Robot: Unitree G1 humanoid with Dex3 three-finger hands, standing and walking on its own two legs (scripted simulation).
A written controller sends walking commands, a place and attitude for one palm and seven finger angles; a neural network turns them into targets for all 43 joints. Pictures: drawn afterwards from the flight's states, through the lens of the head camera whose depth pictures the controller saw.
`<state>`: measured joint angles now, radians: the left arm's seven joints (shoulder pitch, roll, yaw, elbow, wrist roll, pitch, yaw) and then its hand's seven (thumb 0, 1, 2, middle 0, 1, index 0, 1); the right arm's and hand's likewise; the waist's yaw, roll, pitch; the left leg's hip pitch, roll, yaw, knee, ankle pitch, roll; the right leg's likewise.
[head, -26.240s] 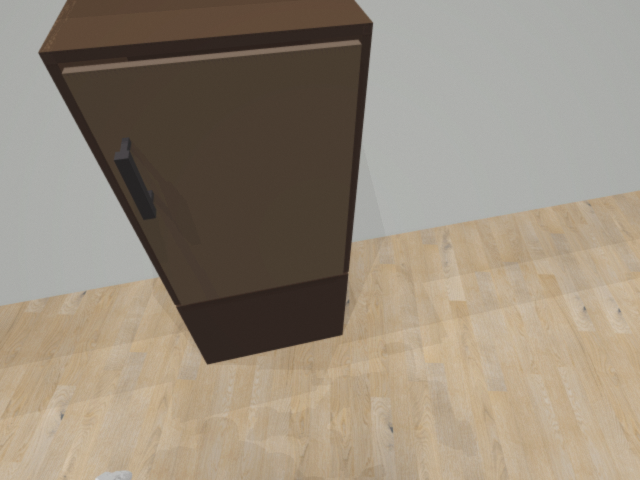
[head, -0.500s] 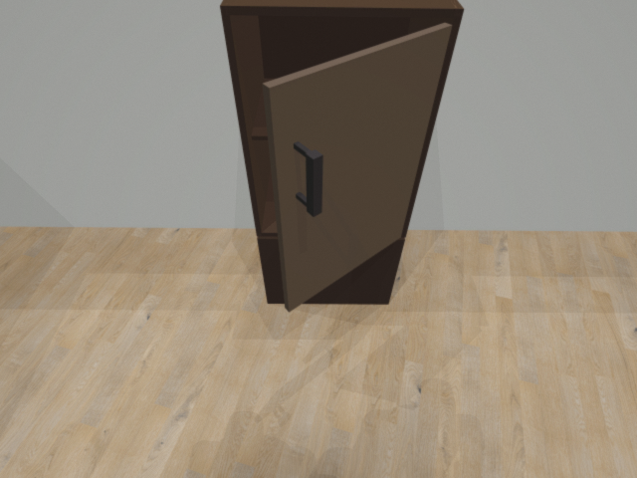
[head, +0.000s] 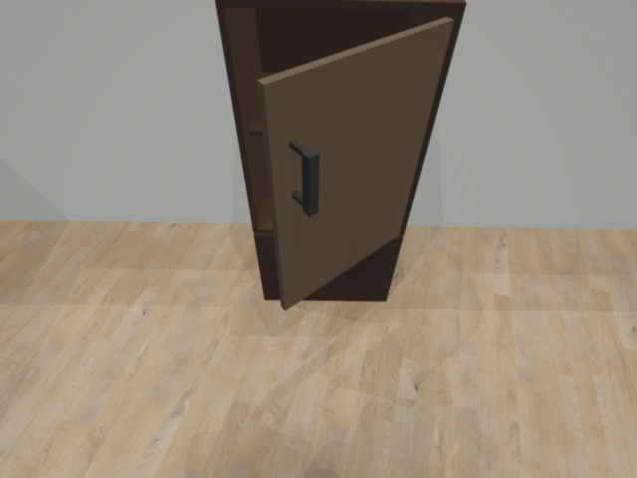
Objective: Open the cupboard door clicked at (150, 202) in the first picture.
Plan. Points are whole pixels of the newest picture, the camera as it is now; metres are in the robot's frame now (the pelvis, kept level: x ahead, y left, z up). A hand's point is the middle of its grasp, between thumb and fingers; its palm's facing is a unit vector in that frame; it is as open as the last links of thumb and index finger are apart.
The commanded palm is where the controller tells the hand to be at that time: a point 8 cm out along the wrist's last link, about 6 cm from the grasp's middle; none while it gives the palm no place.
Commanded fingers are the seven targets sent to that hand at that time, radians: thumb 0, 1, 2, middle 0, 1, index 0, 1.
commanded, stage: look to check the result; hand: left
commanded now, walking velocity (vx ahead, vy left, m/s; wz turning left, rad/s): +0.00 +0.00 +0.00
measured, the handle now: (303, 178) +0.57 +0.06 +0.05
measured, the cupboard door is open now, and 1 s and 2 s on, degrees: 39 39 39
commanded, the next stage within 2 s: walk to a spot facing it in 0.28 s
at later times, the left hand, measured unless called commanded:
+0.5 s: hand out of the picture +0.00 +0.16 -0.18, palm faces +0.05 -0.98 -0.17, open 7.4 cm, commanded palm none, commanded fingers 0.00 0.90 0.90 -0.20 -0.30 -0.20 -0.30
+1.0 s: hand out of the picture +0.08 +0.16 -0.16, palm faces -0.16 -0.95 -0.29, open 7.4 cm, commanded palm none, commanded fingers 0.00 0.90 0.90 -0.20 -0.30 -0.20 -0.30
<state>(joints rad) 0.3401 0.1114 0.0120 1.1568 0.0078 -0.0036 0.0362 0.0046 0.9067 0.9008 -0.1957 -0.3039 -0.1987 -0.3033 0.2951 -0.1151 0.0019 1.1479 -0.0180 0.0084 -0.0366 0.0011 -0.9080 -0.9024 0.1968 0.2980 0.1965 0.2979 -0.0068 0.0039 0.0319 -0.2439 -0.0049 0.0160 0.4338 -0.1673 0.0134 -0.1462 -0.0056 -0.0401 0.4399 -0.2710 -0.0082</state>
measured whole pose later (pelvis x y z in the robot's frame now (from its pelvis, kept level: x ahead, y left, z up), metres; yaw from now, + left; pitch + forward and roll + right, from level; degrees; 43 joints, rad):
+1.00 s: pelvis +0.01 -0.04 +0.00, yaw -15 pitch +1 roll +2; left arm 0.27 0.18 0.08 0.97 0.02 0.02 0.02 0.00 0.90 0.90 -0.20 -0.30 -0.20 -0.30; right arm 0.10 -0.22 -0.07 0.95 -0.02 0.06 -0.04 0.00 -0.91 -0.90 0.20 0.30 0.20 0.30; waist 0.03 0.01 0.09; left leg -0.48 0.02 0.00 1.09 -0.43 -0.05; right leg -0.24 0.08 0.09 0.51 -0.28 -0.08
